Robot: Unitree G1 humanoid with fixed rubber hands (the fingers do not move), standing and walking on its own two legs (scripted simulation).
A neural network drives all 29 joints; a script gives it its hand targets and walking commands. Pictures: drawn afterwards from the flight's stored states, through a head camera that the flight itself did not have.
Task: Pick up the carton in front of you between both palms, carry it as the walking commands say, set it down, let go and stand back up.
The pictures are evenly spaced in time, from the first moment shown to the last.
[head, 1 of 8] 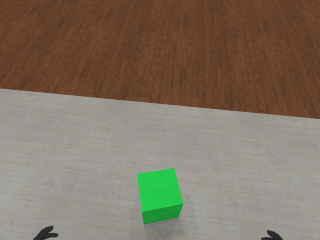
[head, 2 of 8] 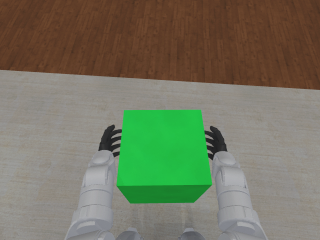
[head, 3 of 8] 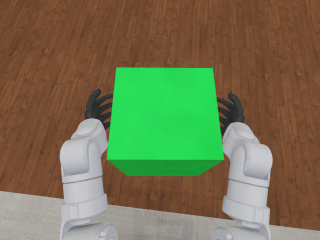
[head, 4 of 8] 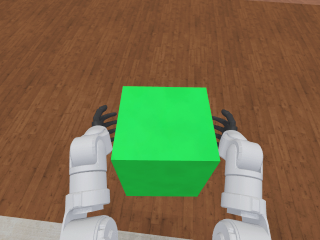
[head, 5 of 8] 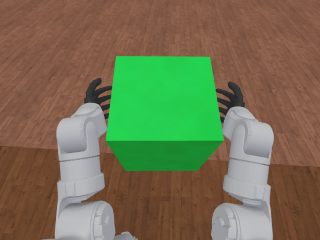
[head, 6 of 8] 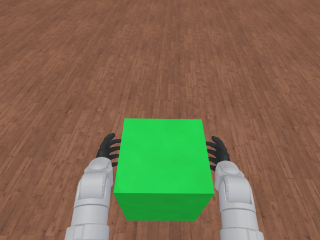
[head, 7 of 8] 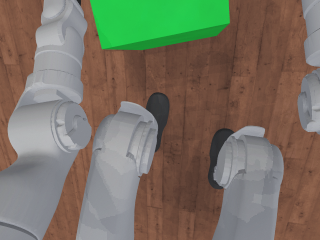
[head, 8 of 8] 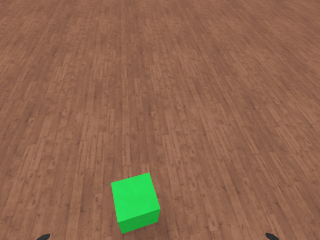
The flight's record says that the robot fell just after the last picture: no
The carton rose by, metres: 1.23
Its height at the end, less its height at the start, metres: +0.51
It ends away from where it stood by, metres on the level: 5.87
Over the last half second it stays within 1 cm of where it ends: yes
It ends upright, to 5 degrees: yes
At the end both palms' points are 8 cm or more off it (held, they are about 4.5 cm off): yes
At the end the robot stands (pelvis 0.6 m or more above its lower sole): yes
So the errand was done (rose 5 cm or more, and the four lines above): yes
